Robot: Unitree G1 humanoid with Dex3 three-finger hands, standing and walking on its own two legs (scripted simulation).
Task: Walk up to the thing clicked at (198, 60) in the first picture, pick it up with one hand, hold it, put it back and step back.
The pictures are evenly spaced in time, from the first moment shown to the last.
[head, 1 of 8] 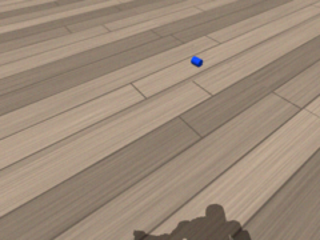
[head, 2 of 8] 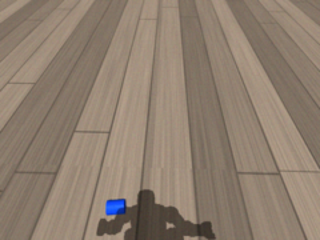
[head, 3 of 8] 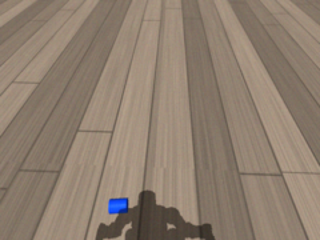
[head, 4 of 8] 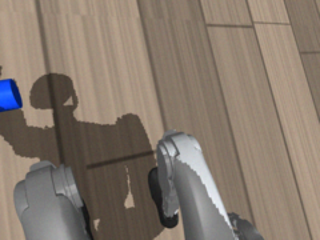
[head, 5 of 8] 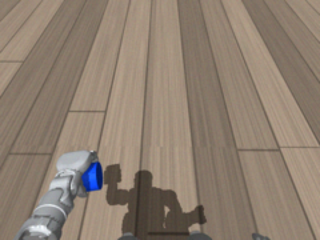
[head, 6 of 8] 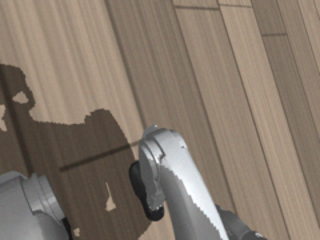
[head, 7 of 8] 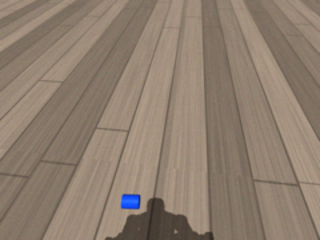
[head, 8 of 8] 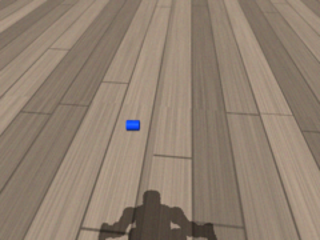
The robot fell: no
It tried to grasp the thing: yes
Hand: left
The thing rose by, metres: 0.66
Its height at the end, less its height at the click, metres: +0.00
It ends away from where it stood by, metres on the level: 0.00
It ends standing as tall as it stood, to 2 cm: yes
